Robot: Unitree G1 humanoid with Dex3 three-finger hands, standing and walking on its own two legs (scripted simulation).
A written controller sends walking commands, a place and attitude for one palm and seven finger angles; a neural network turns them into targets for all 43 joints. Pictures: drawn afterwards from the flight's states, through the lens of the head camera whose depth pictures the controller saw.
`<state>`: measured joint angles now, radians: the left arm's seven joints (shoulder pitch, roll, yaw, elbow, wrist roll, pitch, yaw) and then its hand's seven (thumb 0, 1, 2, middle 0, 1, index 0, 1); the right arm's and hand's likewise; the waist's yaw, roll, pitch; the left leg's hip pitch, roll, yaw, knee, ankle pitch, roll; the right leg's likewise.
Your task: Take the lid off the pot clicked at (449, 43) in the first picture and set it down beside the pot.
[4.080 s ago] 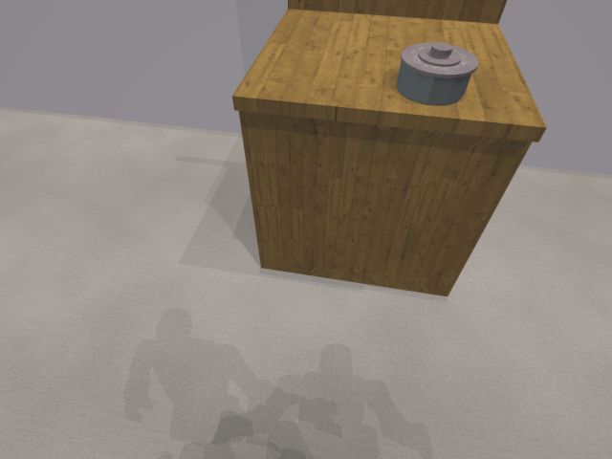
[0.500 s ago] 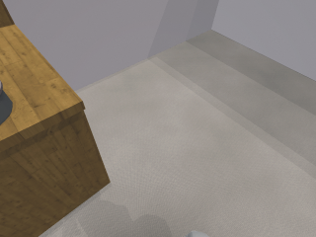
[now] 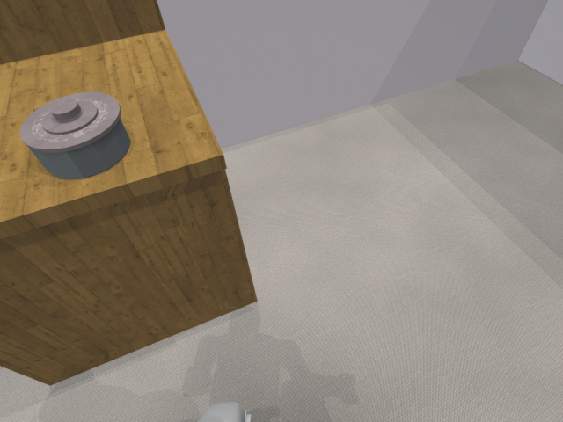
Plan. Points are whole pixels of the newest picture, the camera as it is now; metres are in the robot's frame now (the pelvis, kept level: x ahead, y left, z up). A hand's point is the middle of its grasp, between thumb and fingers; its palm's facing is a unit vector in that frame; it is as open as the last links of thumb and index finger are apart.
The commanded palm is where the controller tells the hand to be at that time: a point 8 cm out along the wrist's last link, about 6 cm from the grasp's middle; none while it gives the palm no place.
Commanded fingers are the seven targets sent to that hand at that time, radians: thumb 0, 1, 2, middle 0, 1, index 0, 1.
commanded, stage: turn to face it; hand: left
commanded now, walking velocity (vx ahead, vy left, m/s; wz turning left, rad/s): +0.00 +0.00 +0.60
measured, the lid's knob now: (65, 109) +0.62 +0.45 +0.11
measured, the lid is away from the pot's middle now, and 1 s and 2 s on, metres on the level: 0.00 0.00 0.00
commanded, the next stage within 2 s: take the last steps up to it in 0.66 s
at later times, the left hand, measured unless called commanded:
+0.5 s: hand out of the picture +0.02 +0.27 -0.17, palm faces +0.29 -0.92 -0.27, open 7.4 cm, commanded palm none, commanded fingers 0.00 0.90 0.90 -0.20 -0.30 -0.20 -0.30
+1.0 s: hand out of the picture -0.04 +0.20 -0.15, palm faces +0.47 -0.85 -0.25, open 7.3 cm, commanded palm none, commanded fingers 0.00 0.90 0.90 -0.20 -0.30 -0.20 -0.30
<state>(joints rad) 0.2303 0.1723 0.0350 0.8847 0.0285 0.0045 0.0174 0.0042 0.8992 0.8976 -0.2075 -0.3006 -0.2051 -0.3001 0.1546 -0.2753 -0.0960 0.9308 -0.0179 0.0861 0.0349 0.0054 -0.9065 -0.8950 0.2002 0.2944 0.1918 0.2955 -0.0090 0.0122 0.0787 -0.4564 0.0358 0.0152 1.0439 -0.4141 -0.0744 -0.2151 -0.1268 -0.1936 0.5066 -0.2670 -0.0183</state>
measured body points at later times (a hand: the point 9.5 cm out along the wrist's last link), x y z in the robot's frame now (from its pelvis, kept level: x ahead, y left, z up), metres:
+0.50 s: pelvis +0.01 +0.05 +0.00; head +0.04 +0.06 +0.44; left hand +0.01 +0.32 -0.15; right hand +0.14 -0.17 -0.15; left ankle -0.03 +0.14 -0.74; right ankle +0.05 -0.09 -0.69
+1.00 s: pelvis +0.03 +0.02 +0.01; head +0.05 +0.01 +0.46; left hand -0.06 +0.25 -0.13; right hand +0.18 -0.19 -0.15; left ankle -0.06 +0.16 -0.68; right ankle +0.06 -0.06 -0.74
